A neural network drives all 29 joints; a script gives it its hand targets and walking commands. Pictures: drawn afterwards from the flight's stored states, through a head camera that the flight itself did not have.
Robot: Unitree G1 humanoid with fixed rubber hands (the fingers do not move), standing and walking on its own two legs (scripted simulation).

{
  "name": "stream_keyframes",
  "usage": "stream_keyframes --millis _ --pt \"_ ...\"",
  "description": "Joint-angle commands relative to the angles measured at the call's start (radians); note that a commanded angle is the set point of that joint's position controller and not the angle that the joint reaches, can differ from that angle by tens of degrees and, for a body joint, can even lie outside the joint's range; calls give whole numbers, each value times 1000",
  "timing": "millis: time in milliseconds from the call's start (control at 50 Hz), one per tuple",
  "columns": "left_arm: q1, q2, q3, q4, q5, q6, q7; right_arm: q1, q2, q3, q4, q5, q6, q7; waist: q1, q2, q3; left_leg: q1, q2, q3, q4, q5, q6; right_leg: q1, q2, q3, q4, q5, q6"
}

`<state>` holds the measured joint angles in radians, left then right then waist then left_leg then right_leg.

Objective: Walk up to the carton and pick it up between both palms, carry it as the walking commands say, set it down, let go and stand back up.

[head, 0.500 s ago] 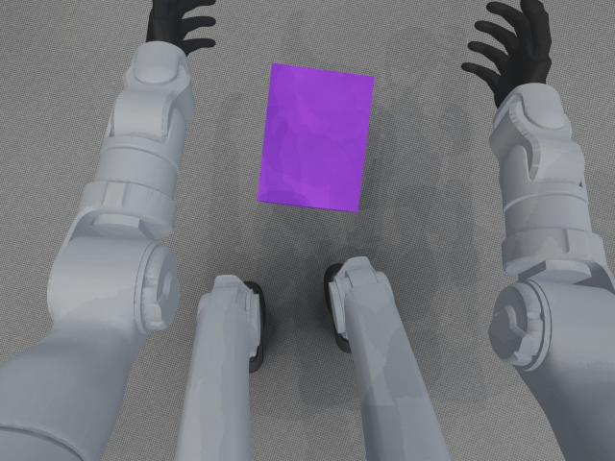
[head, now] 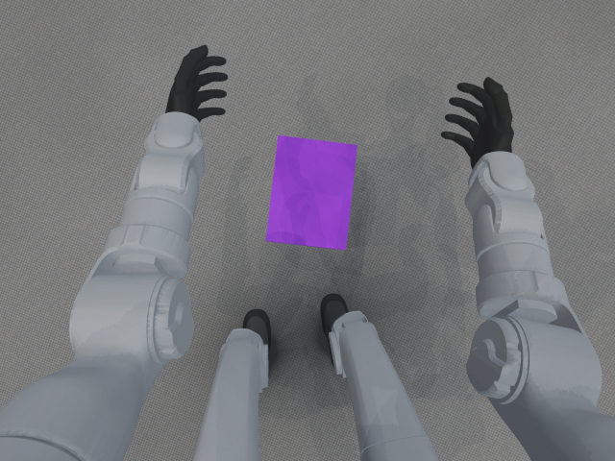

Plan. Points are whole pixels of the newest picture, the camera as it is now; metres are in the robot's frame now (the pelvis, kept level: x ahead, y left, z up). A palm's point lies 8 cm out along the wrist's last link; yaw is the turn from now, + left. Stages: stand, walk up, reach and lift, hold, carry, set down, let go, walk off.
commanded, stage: let go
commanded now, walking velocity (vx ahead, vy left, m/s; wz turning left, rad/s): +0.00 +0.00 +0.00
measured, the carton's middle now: (309, 198) +0.46 -0.07 -0.58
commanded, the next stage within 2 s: stand in 1.28 s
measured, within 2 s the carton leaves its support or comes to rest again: neither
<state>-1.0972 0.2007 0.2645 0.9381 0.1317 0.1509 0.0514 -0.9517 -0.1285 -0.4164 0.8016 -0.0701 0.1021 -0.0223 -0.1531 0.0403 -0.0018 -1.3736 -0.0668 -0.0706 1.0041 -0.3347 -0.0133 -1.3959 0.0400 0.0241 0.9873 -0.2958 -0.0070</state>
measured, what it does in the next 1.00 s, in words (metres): rises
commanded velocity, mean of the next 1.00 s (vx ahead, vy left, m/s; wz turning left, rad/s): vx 0.00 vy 0.00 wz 0.00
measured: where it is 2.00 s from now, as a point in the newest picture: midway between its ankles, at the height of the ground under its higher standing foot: (298, 353)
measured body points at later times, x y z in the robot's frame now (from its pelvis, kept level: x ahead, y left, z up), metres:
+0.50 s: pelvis +0.04 -0.01 +0.07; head +0.21 +0.00 +0.49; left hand +0.36 +0.17 -0.04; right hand +0.30 -0.26 -0.02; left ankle +0.04 +0.12 -0.64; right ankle +0.06 -0.11 -0.64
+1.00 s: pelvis +0.08 +0.02 +0.10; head +0.10 +0.02 +0.55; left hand +0.26 +0.24 +0.02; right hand +0.25 -0.22 +0.02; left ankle +0.04 +0.12 -0.64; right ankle +0.06 -0.11 -0.64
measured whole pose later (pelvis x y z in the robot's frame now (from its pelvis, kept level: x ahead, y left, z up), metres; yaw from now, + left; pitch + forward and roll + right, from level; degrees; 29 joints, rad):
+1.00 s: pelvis +0.08 +0.02 +0.10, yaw -2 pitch -2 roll +0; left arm 0.22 0.19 0.04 0.44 0.01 0.09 -0.06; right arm 0.23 -0.21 -0.04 0.42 -0.02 0.11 0.07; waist 0.00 -0.01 0.08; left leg -0.10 -0.04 -0.05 0.44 -0.30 0.03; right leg -0.14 0.03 0.06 0.43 -0.26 0.00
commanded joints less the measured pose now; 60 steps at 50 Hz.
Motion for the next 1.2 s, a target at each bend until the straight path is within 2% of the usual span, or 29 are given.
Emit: stream_keyframes --millis 0,20,100,140,180,220,240,280,300,340,380,400,480,540,620,640,660,700,720,800,840,900,920,1020,1100,1120,1140,1180 --pt "-138 38 17 -98 40 -33 9 -94 -92 -15 -97 -39 -34 12 -29 50 -913 386 -22 45 -70 307 -16 544 6 -53 -49 483 57" --pt "-119 29 16 -115 41 -33 18 -79 -96 -8 -110 -41 -37 18 -19 52 -959 426 -22 42 -74 343 -18 564 8 -53 -49 499 54" --pt "28 -9 2 -236 44 -33 72 28 -152 16 -216 -49 -44 45 -17 29 -1138 574 -27 30 -88 509 -25 688 17 -49 -56 608 43" --pt "151 -55 -23 -342 40 -36 95 131 -161 49 -293 -40 -44 62 -16 27 -1229 666 -25 28 -104 600 -32 774 18 -41 -65 692 39" --pt "324 -91 -59 -440 28 -37 113 292 -159 105 -355 -24 -38 82 -5 -5 -1266 705 -22 27 -125 658 -32 884 11 -22 -73 787 39" --pt "453 -103 -74 -502 25 -36 121 400 -160 153 -382 -13 -28 99 7 -46 -1187 640 -24 41 -164 602 -24 975 -1 1 -90 831 40" --pt "465 -100 -87 -544 12 -41 122 423 -168 168 -391 -10 -27 104 3 -58 -1126 600 -29 48 -197 559 -22 1017 -5 14 -110 836 36" --pt "532 -96 -87 -602 17 -48 118 505 -157 184 -395 -1 -29 116 21 -54 -1021 592 -26 55 -236 484 -12 1041 -13 32 -148 788 31" --pt "560 -92 -94 -615 11 -54 113 544 -154 200 -387 9 -32 119 16 -36 -969 611 -27 62 -258 435 -12 1041 -15 38 -174 747 30" --pt "648 -77 -85 -591 19 -64 97 626 -150 225 -359 15 -43 124 41 -34 -827 610 -21 63 -297 356 -6 1036 -19 49 -221 661 27" --pt "779 -67 -91 -565 11 -78 72 760 -144 262 -360 29 -60 126 49 -38 -748 651 -14 54 -343 296 -3 1094 -24 59 -267 616 29" --pt "799 -49 -84 -527 2 -83 59 769 -149 267 -344 40 -66 126 61 -40 -678 635 -10 52 -364 244 2 1090 -25 60 -287 564 30" --pt "901 -41 -118 -491 -43 -109 7 875 -130 323 -375 77 -89 121 96 -54 -480 770 11 48 -464 116 12 1112 -22 51 -390 353 36" --pt "956 -18 -135 -467 -63 -125 -23 938 -141 339 -394 82 -94 110 110 -46 -320 865 27 41 -513 75 18 1096 -21 39 -445 224 36" --pt "1034 19 -152 -485 -96 -133 -60 1041 -162 349 -457 75 -81 89 111 -85 -212 979 40 56 -561 33 25 1191 -21 21 -510 131 43" --pt "1058 27 -157 -506 -96 -133 -67 1077 -166 353 -462 74 -75 87 109 -63 -190 1014 42 62 -579 35 26 1222 -22 16 -525 118 40" --pt "1055 34 -163 -502 -108 -131 -74 1053 -168 358 -473 77 -71 85 118 -87 -151 1023 44 59 -590 34 27 1227 -24 8 -532 109 41" --pt "1118 45 -172 -517 -106 -124 -83 1085 -176 357 -477 71 -60 84 128 -64 -105 1068 46 61 -615 66 23 1270 -26 4 -552 130 38" --pt "1152 52 -170 -513 -110 -119 -87 1105 -173 355 -472 66 -53 85 129 -80 -86 1084 51 62 -627 74 22 1288 -21 -4 -557 143 41" --pt "1239 62 -183 -542 -114 -103 -95 1143 -179 365 -468 70 -40 91 150 -43 -37 1144 45 55 -650 198 10 1347 -11 -10 -578 244 38" --pt "1241 60 -193 -558 -120 -93 -99 1144 -181 364 -464 61 -32 93 149 -46 -12 1159 49 49 -653 225 4 1357 -9 -12 -575 266 37" --pt "1248 69 -205 -590 -122 -79 -107 1153 -171 355 -463 60 -13 93 147 -3 5 1187 54 50 -655 255 -1 1360 -2 -16 -571 278 32" --pt "1252 69 -203 -601 -124 -75 -109 1148 -176 344 -467 54 -10 93 150 -1 -20 1204 54 47 -646 302 -6 1366 0 -7 -573 301 28" --pt "1286 73 -204 -598 -128 -72 -108 1188 -175 337 -462 40 18 81 140 -5 -26 1245 57 26 -628 447 -5 1356 18 -1 -552 358 31" --pt "1315 75 -204 -569 -139 -72 -105 1194 -172 332 -463 40 44 65 152 -20 -35 1274 56 17 -617 531 -2 1328 27 8 -544 363 33" --pt "1325 78 -199 -557 -139 -73 -102 1176 -177 330 -478 38 50 61 165 -36 -37 1281 57 14 -614 554 -2 1322 30 11 -541 360 33" --pt "1330 76 -202 -546 -144 -75 -99 1182 -180 327 -475 40 56 54 155 -30 -35 1287 59 12 -610 578 -1 1313 36 9 -539 361 32" --pt "1326 79 -206 -535 -148 -81 -92 1168 -178 331 -474 47 66 41 164 -26 -44 1294 57 9 -598 608 1 1300 39 16 -529 357 31"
